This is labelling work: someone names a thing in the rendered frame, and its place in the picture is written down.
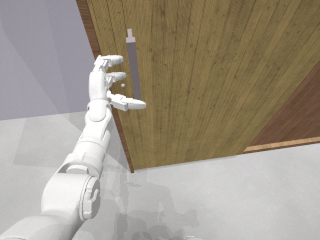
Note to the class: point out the robot left forearm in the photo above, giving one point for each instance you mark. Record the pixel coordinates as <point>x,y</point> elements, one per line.
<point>92,145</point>

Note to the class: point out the left robot hand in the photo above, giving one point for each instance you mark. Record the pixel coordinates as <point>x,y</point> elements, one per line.
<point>100,82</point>

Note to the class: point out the left robot upper arm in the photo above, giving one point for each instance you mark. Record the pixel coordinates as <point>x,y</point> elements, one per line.
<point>69,200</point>

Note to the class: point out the wardrobe door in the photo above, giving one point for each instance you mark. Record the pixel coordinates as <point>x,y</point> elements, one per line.
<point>298,117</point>
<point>212,72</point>

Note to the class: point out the handle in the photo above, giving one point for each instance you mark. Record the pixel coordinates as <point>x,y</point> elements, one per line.
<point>133,63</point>

